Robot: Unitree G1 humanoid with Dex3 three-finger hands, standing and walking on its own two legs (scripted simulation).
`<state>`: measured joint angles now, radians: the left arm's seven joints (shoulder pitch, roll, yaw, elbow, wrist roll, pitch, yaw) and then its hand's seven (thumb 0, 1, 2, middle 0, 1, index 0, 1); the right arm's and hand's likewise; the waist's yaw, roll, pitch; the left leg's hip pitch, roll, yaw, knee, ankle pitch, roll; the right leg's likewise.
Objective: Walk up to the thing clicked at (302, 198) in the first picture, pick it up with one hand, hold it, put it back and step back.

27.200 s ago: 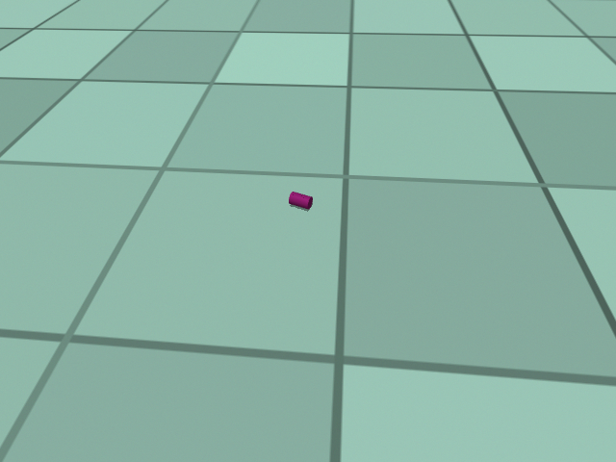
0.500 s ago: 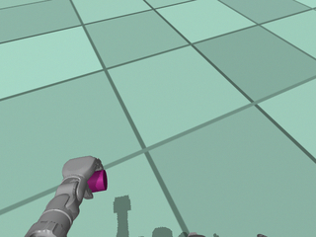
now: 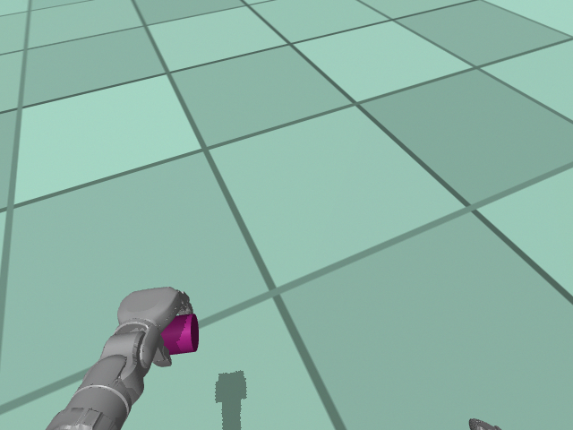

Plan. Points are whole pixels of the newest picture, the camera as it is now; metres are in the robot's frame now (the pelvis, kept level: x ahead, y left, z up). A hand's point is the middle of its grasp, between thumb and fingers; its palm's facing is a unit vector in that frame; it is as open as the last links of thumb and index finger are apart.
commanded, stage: hold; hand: left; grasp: from above
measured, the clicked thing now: (165, 335) +0.31 +0.23 -0.10
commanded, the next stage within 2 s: crouch in 1.48 s
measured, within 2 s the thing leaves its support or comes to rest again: neither
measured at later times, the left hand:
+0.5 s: hand (160, 339) +0.29 +0.21 -0.05, palm faces -0.46 -0.06 -0.88, open 8.9 cm
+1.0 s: hand (159, 339) +0.28 +0.21 -0.03, palm faces -0.45 -0.07 -0.89, open 9.0 cm
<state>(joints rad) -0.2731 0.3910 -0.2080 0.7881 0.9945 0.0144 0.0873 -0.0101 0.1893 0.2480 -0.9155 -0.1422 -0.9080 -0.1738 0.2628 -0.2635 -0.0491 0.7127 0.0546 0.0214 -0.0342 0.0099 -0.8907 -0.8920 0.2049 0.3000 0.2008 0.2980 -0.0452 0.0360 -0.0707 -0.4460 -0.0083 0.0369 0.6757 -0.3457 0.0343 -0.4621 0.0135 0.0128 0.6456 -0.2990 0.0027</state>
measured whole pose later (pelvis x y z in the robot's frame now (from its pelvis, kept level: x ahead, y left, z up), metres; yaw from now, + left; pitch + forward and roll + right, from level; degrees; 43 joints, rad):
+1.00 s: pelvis +0.00 -0.01 +0.02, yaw +0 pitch +2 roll +0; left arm -0.20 0.39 -0.22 0.62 0.99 0.02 0.00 -0.01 0.14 0.36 -0.86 -0.30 -0.85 -0.32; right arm 0.21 -0.26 -0.03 0.68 0.07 0.06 -0.05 0.01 -0.90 -0.90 0.20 0.30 0.20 0.30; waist -0.01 0.05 -0.01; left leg -0.27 -0.01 0.03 0.51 -0.26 0.02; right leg -0.30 0.01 0.01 0.50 -0.23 -0.01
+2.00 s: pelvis -0.02 -0.01 -0.03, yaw +1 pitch +13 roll -1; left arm -0.40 0.36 -0.21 1.00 1.14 -0.06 0.26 -0.01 0.14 0.38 -0.86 -0.28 -0.85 -0.31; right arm 0.21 -0.27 -0.05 0.70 0.02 0.05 0.00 0.01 -0.88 -0.89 0.21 0.30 0.20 0.30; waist -0.05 0.00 -0.08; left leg -0.72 -0.01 0.01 0.88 -0.39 0.03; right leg -0.72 0.01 -0.02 0.84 -0.35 -0.01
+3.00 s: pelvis -0.07 -0.01 -0.33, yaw -1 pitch +40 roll -5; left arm -0.96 0.56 0.04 1.46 1.23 -0.09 0.45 -0.01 0.14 0.35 -0.88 -0.24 -0.88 -0.26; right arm 0.19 -0.26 0.00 0.74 -0.12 -0.09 0.12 0.00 -0.90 -0.89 0.20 0.30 0.20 0.30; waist -0.26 0.03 -0.14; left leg -2.09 0.00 -0.03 2.11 -0.71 0.03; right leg -2.08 -0.01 -0.09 2.04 -0.66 -0.03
